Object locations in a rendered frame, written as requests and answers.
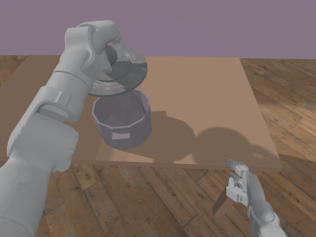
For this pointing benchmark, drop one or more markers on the robot left forearm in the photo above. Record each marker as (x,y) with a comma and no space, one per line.
(65,93)

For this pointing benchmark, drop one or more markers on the lid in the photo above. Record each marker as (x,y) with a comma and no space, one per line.
(126,75)

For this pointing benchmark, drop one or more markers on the pot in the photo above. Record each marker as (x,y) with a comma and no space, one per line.
(123,121)

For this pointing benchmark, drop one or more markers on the left robot hand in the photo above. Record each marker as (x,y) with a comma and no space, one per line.
(112,34)

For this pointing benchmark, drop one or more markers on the robot left upper arm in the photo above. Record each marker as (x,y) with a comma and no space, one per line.
(45,146)

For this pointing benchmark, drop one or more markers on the knob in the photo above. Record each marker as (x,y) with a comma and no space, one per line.
(111,53)

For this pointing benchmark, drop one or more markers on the right robot hand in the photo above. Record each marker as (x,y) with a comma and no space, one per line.
(247,188)

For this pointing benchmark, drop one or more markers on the robot right forearm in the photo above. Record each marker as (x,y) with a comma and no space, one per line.
(263,221)

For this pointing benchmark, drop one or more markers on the table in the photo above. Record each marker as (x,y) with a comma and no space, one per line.
(203,110)

